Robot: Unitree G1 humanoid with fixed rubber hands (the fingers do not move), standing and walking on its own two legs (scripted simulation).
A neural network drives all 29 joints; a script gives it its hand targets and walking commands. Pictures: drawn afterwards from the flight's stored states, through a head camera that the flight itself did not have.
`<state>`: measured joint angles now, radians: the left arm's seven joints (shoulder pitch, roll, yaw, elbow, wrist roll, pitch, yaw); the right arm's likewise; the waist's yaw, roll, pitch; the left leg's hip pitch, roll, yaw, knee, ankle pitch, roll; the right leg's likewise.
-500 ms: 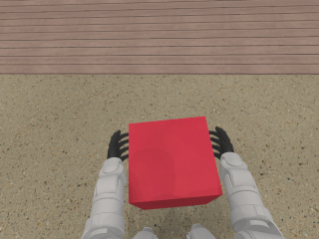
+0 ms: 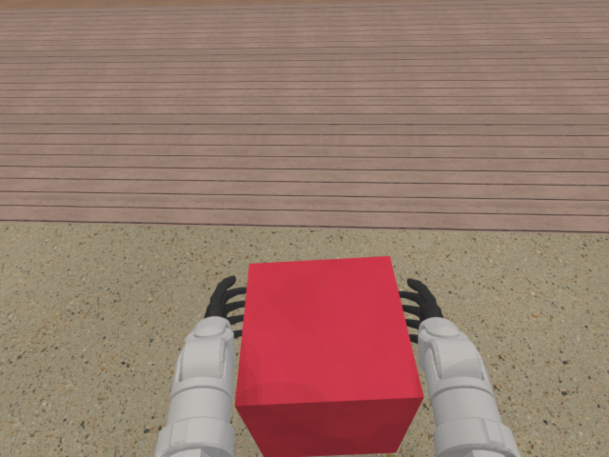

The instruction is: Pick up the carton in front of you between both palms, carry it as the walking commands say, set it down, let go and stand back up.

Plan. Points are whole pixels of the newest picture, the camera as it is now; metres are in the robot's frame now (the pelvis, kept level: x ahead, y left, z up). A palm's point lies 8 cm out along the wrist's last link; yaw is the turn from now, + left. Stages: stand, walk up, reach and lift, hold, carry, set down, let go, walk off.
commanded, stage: reach and lift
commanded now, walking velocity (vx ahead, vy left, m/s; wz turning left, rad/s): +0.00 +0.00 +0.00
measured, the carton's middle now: (324, 361) +0.28 +0.00 -0.06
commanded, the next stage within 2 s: hold in 0.86 s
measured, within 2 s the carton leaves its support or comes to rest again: neither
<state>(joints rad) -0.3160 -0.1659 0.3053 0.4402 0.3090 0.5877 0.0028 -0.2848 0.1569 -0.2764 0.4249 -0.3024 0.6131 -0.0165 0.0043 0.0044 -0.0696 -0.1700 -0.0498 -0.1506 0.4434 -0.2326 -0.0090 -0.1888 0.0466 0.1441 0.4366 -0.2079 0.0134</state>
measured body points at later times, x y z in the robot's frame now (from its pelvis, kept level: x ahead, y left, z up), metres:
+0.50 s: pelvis +0.00 +0.00 +0.00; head -0.03 -0.01 +0.45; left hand +0.31 +0.15 +0.03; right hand +0.31 -0.15 +0.03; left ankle +0.01 +0.13 -0.74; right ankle +0.02 -0.13 -0.74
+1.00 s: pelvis +0.01 +0.00 +0.01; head -0.04 +0.00 +0.45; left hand +0.31 +0.15 +0.06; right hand +0.31 -0.15 +0.05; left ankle +0.01 +0.13 -0.74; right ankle +0.02 -0.13 -0.74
